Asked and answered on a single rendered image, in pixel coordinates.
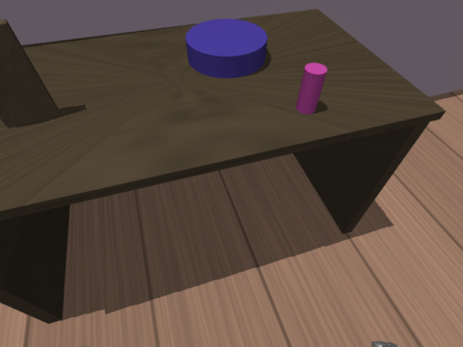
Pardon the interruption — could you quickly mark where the desk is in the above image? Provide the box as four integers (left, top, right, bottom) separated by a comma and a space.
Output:
0, 9, 446, 324

